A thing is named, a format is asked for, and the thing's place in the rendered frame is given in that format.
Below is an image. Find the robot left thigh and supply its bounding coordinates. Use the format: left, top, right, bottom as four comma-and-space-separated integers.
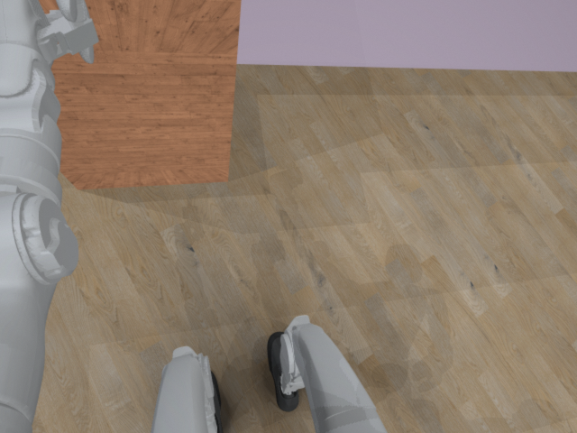
151, 353, 214, 433

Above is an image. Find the robot left forearm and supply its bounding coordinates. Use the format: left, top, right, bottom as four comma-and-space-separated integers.
0, 42, 62, 210

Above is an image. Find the left robot shin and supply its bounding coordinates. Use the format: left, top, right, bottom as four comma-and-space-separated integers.
161, 346, 217, 433

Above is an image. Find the robot left hand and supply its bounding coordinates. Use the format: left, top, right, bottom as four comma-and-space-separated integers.
0, 0, 99, 68

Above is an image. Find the cabinet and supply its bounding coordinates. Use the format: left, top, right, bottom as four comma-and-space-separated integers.
39, 0, 242, 189

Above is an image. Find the robot left upper arm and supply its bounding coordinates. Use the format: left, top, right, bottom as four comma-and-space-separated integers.
0, 192, 78, 433

